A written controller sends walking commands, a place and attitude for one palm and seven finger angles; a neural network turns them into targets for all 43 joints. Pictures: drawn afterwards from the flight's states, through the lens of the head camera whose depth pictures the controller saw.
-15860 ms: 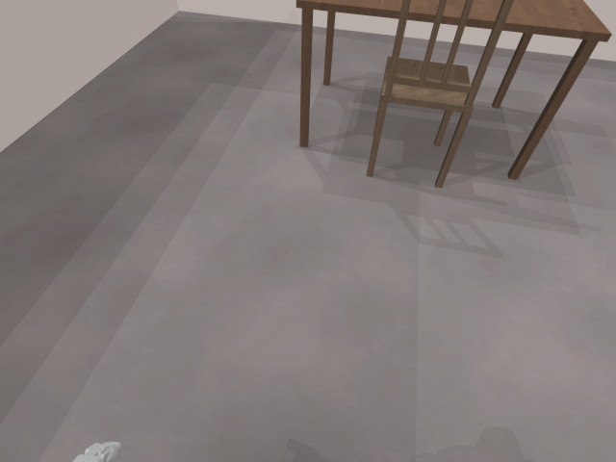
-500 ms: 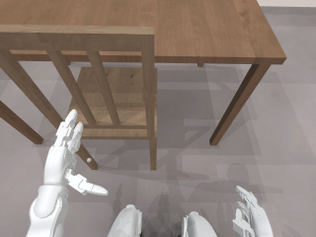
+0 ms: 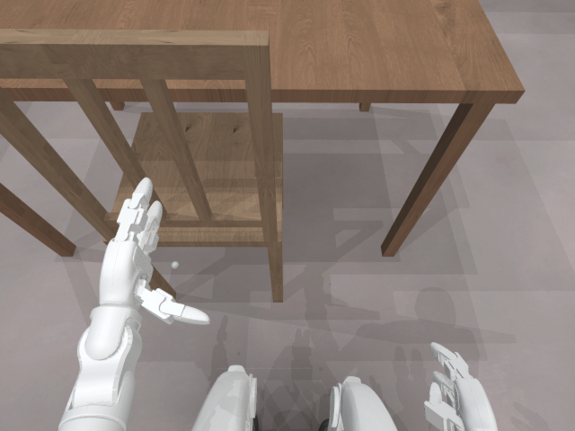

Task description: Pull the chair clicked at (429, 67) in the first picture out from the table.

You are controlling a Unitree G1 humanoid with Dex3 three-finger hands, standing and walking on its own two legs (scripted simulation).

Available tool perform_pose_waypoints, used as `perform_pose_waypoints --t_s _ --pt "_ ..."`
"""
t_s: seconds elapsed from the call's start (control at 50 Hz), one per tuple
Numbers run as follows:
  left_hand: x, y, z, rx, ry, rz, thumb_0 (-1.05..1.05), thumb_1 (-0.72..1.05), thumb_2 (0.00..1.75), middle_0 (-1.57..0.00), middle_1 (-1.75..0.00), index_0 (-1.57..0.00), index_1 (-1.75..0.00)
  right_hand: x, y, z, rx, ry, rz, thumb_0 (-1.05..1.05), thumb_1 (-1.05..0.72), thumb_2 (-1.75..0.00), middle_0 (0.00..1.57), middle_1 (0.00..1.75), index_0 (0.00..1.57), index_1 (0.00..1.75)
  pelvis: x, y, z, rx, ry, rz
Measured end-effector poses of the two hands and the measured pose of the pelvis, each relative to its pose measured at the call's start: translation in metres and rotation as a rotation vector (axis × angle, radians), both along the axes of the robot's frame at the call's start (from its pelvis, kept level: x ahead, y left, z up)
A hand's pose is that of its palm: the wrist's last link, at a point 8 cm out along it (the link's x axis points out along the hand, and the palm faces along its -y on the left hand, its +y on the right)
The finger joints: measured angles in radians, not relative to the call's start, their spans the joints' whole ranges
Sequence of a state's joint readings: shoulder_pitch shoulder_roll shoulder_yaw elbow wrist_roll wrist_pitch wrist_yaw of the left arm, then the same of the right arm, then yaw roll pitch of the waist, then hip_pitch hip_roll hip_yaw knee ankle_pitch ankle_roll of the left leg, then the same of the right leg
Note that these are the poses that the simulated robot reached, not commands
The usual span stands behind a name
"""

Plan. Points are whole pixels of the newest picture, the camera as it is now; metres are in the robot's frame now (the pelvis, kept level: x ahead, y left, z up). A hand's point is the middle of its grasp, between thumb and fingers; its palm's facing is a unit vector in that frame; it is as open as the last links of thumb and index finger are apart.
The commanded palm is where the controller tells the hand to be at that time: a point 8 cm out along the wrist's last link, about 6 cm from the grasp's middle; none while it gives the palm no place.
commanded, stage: aim the fingers beside a spindle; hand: left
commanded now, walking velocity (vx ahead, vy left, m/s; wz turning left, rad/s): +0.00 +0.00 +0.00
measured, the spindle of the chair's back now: (128, 162) +0.48 +0.28 +0.03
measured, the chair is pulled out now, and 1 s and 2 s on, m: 0.00 0.00 0.00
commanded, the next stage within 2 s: push the fingers through the gap in 0.94 s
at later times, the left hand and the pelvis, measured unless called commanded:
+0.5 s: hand (185, 250) +0.35 +0.17 +0.02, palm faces +0.05 -1.00 -0.05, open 16.9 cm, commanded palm +0.31 +0.22 +0.02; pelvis -0.01 +0.00 -0.01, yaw -1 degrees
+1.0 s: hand (183, 260) +0.33 +0.17 +0.01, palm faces +0.04 -1.00 -0.04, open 16.9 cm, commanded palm +0.31 +0.22 +0.02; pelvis -0.01 +0.01 -0.01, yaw +0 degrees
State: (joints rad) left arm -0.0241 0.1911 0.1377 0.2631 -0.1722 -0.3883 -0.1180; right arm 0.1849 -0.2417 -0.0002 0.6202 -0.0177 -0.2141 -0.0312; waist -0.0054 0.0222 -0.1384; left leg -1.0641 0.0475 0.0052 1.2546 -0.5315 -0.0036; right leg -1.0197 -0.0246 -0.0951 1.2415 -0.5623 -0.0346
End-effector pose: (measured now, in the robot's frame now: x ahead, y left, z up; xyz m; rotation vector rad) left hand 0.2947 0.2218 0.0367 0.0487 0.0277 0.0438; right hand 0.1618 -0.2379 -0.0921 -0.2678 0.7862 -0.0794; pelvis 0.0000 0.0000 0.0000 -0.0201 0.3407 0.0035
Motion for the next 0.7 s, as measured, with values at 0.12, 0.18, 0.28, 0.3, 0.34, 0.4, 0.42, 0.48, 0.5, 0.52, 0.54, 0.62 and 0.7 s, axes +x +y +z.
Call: perform_pose_waypoints --t_s 0.12,0.18,0.28,0.3,0.34,0.4,0.42,0.48,0.5,0.52,0.54,0.62,0.7 --pt "0.008 0.002 -0.007 -0.002 0.001 0.007 -0.01 -0.50 0.30 -0.06 -0.08 -0.06 -0.08 -0.007 -0.005 -0.006 -0.008 0.026 -0.010 0.01 -0.90 -0.90 0.20 0.30 0.20 0.30 -0.002 -0.001 -0.003 0.001 0.009 -0.001" --pt "0.012 0.000 -0.008 -0.004 -0.006 0.002 -0.01 -0.50 0.30 -0.06 -0.08 -0.06 -0.08 -0.010 -0.006 -0.008 -0.011 0.037 -0.014 0.01 -0.90 -0.90 0.20 0.30 0.20 0.30 -0.002 -0.001 -0.005 0.000 0.014 0.000" --pt "0.018 -0.008 -0.013 -0.011 -0.007 -0.017 -0.01 -0.50 0.30 -0.06 -0.08 -0.06 -0.08 -0.016 -0.006 -0.013 -0.011 0.057 -0.021 0.01 -0.90 -0.90 0.20 0.30 0.20 0.30 -0.004 0.001 -0.007 0.001 0.022 -0.002" --pt "0.020 -0.009 -0.014 -0.011 -0.006 -0.018 -0.01 -0.50 0.30 -0.06 -0.08 -0.06 -0.08 -0.017 -0.006 -0.014 -0.011 0.060 -0.023 0.01 -0.90 -0.90 0.20 0.30 0.20 0.30 -0.004 0.001 -0.008 0.001 0.024 -0.003" --pt "0.023 -0.011 -0.017 -0.013 -0.005 -0.017 -0.01 -0.50 0.30 -0.06 -0.08 -0.06 -0.08 -0.019 -0.006 -0.016 -0.010 0.068 -0.026 0.01 -0.90 -0.90 0.20 0.30 0.20 0.30 -0.005 0.001 -0.009 0.002 0.027 -0.005" --pt "0.027 -0.010 -0.020 -0.010 -0.007 -0.006 -0.01 -0.50 0.30 -0.06 -0.08 -0.06 -0.08 -0.022 -0.005 -0.018 -0.008 0.078 -0.031 0.01 -0.90 -0.90 0.20 0.30 0.20 0.30 -0.006 0.002 -0.011 0.002 0.031 -0.008" --pt "0.028 -0.009 -0.020 -0.008 -0.008 -0.001 -0.01 -0.50 0.30 -0.06 -0.08 -0.06 -0.08 -0.023 -0.005 -0.019 -0.007 0.082 -0.033 0.01 -0.90 -0.90 0.20 0.30 0.20 0.30 -0.006 0.002 -0.011 0.003 0.032 -0.009" --pt "0.030 -0.004 -0.019 -0.003 -0.014 0.009 -0.01 -0.50 0.30 -0.06 -0.08 -0.06 -0.08 -0.026 -0.003 -0.020 -0.003 0.091 -0.038 0.01 -0.90 -0.90 0.20 0.30 0.20 0.30 -0.006 0.003 -0.011 0.002 0.033 -0.012" --pt "0.029 -0.003 -0.018 -0.003 -0.016 0.011 -0.01 -0.50 0.30 -0.06 -0.08 -0.06 -0.08 -0.026 -0.003 -0.020 -0.001 0.094 -0.039 0.01 -0.90 -0.90 0.20 0.30 0.20 0.30 -0.006 0.003 -0.011 0.002 0.033 -0.012" --pt "0.028 -0.002 -0.017 -0.004 -0.016 0.011 -0.01 -0.50 0.30 -0.06 -0.08 -0.06 -0.08 -0.027 -0.002 -0.020 0.002 0.097 -0.040 0.01 -0.90 -0.90 0.20 0.30 0.20 0.30 -0.006 0.003 -0.011 0.001 0.032 -0.012" --pt "0.027 -0.001 -0.017 -0.005 -0.015 0.009 -0.01 -0.50 0.30 -0.06 -0.08 -0.06 -0.08 -0.028 -0.002 -0.020 0.003 0.099 -0.040 0.01 -0.90 -0.90 0.20 0.30 0.20 0.30 -0.006 0.004 -0.010 0.001 0.031 -0.012" --pt "0.021 -0.001 -0.016 -0.012 -0.009 -0.002 -0.01 -0.50 0.30 -0.06 -0.08 -0.06 -0.08 -0.028 0.000 -0.018 0.005 0.103 -0.040 0.01 -0.90 -0.90 0.20 0.30 0.20 0.30 -0.006 0.006 -0.009 -0.001 0.027 -0.010" --pt "0.015 -0.004 -0.019 -0.017 -0.006 -0.009 -0.01 -0.50 0.30 -0.06 -0.08 -0.06 -0.08 -0.026 0.001 -0.017 -0.002 0.096 -0.033 0.01 -0.90 -0.90 0.20 0.30 0.20 0.30 -0.006 0.007 -0.009 -0.004 0.025 -0.007"
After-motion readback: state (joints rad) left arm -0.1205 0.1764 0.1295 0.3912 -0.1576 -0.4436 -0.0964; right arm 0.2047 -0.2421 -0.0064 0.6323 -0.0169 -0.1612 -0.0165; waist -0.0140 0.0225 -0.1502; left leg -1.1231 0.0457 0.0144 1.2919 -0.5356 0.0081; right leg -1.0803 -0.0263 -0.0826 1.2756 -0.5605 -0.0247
